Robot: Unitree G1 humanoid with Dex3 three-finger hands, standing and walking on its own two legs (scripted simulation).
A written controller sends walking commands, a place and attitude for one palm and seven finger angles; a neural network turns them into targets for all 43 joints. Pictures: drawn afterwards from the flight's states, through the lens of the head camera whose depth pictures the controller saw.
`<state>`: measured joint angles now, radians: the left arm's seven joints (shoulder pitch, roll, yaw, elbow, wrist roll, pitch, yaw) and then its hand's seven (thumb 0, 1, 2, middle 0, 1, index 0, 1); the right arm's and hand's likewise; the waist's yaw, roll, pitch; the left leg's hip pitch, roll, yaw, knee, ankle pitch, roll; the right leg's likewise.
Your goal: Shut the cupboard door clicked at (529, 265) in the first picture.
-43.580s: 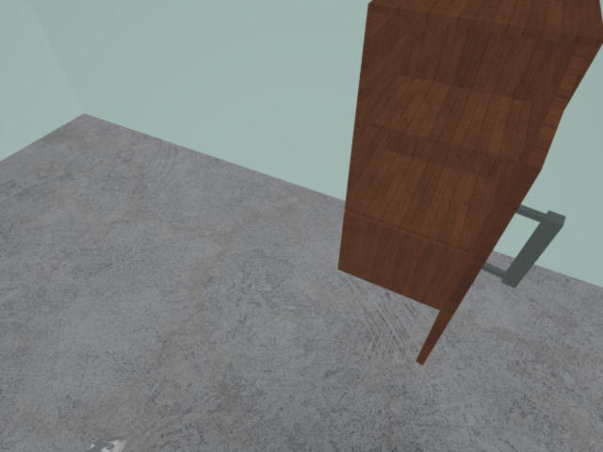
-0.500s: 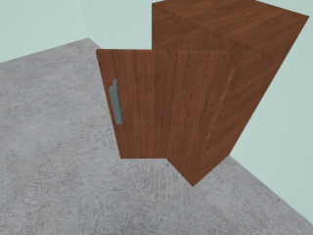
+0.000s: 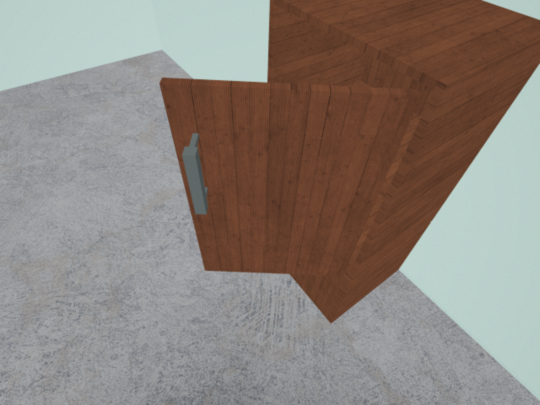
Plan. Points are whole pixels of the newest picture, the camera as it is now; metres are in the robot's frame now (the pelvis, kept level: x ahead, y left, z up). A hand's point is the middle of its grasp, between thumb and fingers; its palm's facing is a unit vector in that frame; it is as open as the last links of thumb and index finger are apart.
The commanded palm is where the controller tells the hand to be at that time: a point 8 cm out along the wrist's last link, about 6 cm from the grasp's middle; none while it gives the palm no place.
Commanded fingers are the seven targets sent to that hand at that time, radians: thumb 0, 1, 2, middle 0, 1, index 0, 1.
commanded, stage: come to a stop and stand still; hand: left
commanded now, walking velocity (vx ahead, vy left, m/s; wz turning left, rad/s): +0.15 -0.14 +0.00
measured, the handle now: (198, 175) +0.49 +0.17 +0.04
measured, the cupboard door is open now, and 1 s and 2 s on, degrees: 52 52 52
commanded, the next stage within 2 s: look again from close up in 1.58 s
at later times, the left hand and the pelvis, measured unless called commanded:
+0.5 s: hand out of the picture +0.07 +0.16 -0.18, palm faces +0.05 -0.98 -0.20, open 7.4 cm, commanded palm none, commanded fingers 0.00 0.90 0.90 -0.20 -0.30 -0.20 -0.30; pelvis +0.04 -0.02 +0.00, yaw +0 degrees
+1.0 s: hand out of the picture +0.08 +0.15 -0.16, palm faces +0.01 -0.97 -0.22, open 7.4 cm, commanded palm none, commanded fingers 0.00 0.90 0.90 -0.20 -0.30 -0.20 -0.30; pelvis +0.01 -0.04 +0.00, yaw +2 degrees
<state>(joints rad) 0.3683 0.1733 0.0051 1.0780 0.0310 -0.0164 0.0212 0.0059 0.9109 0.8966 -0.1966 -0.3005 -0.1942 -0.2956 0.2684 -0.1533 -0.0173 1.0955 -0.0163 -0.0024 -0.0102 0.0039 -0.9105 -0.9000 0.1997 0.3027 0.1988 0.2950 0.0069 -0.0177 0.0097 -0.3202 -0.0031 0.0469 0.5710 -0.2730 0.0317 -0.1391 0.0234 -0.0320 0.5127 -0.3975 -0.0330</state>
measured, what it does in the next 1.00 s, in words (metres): steps on the spot: right foot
